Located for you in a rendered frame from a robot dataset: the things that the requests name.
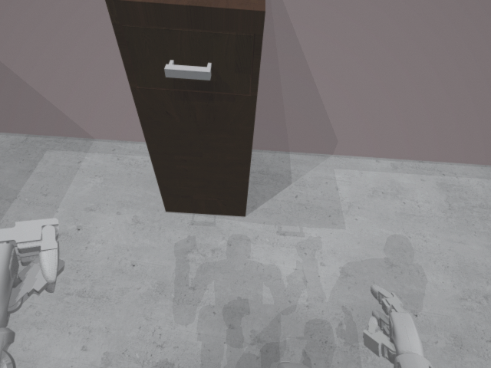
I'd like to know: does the cabinet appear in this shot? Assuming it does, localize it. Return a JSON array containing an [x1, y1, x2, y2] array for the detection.
[[105, 0, 265, 216]]

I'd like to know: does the robot right hand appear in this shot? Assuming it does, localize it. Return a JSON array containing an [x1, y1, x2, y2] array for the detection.
[[363, 284, 425, 364]]

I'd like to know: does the robot left forearm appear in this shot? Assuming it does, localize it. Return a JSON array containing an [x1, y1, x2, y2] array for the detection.
[[0, 327, 16, 368]]

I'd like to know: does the handle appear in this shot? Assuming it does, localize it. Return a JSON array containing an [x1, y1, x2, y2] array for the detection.
[[164, 60, 212, 81]]

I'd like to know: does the robot left hand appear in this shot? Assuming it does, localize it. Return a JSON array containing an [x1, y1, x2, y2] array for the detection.
[[0, 218, 65, 328]]

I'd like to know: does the drawer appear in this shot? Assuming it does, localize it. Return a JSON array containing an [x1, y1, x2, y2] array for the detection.
[[122, 24, 254, 94]]

